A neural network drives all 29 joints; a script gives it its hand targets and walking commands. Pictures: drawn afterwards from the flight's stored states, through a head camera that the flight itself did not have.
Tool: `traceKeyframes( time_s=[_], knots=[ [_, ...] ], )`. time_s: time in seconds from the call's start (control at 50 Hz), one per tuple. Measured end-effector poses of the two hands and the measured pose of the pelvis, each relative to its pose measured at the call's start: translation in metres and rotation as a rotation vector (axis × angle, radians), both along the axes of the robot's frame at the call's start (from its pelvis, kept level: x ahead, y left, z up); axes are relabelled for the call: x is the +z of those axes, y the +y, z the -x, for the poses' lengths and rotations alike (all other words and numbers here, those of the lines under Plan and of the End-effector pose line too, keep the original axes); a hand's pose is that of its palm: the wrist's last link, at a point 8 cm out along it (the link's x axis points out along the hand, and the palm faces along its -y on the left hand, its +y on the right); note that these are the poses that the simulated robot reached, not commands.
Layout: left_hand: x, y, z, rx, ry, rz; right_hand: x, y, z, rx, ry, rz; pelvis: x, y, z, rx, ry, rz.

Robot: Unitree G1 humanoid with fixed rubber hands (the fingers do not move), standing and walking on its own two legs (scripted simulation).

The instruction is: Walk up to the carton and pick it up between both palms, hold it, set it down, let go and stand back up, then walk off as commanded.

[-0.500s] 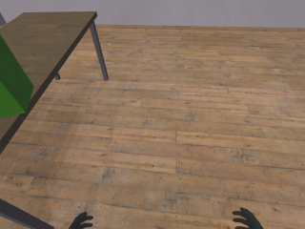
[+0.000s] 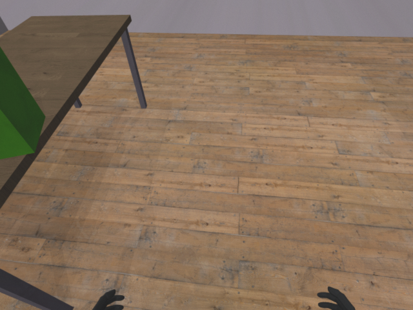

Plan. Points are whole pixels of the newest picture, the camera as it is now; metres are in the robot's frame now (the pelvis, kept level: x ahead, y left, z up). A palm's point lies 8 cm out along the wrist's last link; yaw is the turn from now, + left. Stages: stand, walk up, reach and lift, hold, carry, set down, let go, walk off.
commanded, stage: stand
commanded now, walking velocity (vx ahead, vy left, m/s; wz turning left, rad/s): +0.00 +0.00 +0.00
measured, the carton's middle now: out of the picture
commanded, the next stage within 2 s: walk up in 1.94 s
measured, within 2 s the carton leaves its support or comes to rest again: neither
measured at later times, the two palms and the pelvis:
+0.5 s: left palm out of the picture +0.12 +0.26 -0.10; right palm out of the picture +0.12 -0.24 -0.10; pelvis +0.00 +0.00 +0.00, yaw +0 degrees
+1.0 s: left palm out of the picture +0.10 +0.26 -0.11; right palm out of the picture +0.11 -0.25 -0.11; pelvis +0.00 +0.00 +0.00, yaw +0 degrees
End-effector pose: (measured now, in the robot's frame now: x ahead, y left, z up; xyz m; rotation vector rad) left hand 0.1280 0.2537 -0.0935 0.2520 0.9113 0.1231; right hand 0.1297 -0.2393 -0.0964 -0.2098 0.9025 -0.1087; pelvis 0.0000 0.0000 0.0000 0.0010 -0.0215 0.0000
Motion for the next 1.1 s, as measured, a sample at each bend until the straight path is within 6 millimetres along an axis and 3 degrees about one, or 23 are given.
traceKeyframes(
  time_s=[1.1],
  knots=[
    [-0.013, 0.009, 0.025, 0.031, 0.101, -0.018, -0.013, -0.007, 0.024, -0.021, 0.100, 0.010, 0.000, 0.000, 0.000, 0.000, 0.000, 0.000]
  ],
)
